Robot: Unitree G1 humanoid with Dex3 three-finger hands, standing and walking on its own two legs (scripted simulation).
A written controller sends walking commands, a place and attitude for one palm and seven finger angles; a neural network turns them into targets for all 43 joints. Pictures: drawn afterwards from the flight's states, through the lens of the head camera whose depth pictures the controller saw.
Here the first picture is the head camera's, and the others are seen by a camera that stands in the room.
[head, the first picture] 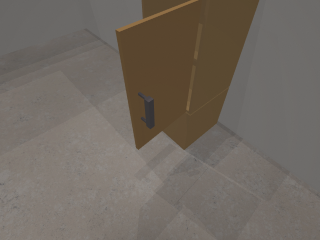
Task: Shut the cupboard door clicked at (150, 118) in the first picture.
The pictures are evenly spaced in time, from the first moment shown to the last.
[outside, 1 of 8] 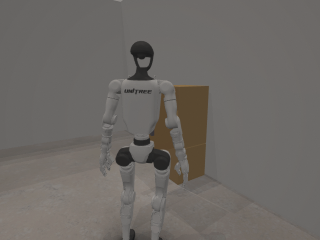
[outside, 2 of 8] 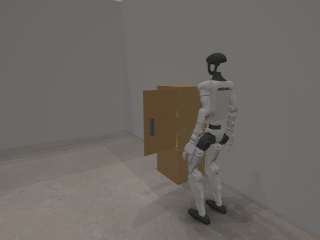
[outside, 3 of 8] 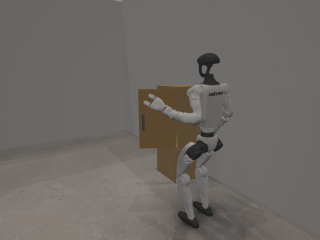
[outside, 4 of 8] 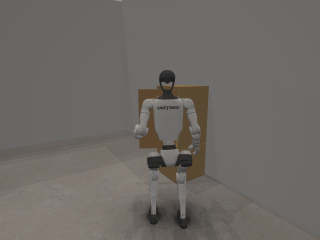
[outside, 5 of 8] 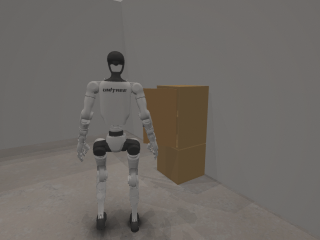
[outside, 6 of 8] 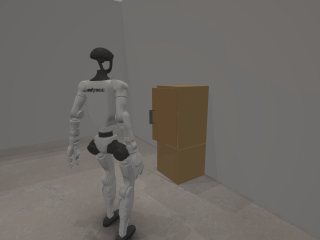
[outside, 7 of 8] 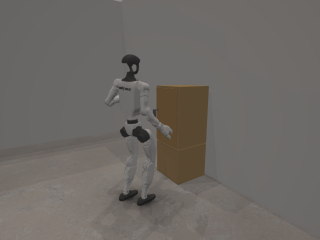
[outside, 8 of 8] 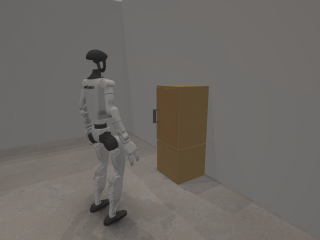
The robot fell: no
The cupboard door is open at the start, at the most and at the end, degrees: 93 93 0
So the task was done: yes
